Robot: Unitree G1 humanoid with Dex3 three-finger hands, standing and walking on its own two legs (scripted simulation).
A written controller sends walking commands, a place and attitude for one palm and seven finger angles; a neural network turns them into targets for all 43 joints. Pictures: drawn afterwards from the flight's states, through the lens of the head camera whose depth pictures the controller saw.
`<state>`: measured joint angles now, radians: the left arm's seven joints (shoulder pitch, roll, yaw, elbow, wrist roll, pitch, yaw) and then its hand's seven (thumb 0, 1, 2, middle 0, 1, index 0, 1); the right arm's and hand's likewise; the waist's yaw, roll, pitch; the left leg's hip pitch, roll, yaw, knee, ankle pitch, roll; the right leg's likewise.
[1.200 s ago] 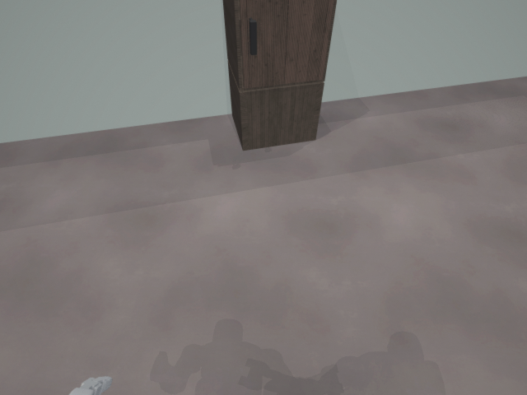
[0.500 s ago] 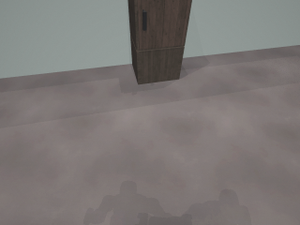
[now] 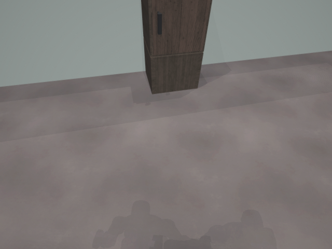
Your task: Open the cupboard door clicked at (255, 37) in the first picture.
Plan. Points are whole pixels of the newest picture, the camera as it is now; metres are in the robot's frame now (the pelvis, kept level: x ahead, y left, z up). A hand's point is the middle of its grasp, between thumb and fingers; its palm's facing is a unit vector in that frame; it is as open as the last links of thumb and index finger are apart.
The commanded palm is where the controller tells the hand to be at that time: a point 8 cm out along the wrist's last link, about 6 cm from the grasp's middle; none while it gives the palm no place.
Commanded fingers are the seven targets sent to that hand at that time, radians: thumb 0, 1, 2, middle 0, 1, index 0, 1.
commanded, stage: look at it before walking up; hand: left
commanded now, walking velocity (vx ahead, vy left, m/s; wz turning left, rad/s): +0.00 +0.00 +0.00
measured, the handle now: (159, 22) +1.56 +0.14 -0.09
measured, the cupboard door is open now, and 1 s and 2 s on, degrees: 0 0 0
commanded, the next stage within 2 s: walk to a spot facing it in 0.24 s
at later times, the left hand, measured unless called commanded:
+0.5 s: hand out of the picture +0.06 +0.23 -0.17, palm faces -0.04 -0.96 -0.29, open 7.4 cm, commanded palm none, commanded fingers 0.00 0.90 0.90 -0.20 -0.30 -0.20 -0.30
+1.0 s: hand out of the picture +0.13 +0.12 -0.17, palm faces -0.16 -0.97 -0.17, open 7.4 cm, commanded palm none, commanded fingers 0.00 0.90 0.90 -0.20 -0.30 -0.20 -0.30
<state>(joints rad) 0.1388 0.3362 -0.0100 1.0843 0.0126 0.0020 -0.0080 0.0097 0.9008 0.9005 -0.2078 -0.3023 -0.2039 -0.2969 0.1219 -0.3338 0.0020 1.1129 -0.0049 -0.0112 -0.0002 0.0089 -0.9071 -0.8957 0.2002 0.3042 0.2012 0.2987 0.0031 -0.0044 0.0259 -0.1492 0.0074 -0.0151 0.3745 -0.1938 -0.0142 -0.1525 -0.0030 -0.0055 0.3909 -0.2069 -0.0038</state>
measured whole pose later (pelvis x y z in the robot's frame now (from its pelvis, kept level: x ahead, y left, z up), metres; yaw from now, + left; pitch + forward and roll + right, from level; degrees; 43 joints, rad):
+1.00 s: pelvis +0.16 -0.05 +0.00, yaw -14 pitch +0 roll +0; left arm 0.45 0.12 0.02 1.09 0.03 -0.06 0.00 0.01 0.90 0.90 -0.21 -0.30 -0.20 -0.30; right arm 0.16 -0.20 -0.06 1.02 -0.02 -0.01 0.02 0.01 -0.91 -0.90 0.20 0.30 0.20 0.30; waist 0.02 0.02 0.02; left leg -0.63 0.13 0.07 1.02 -0.18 -0.05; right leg -0.02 0.05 0.02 0.34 -0.32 -0.06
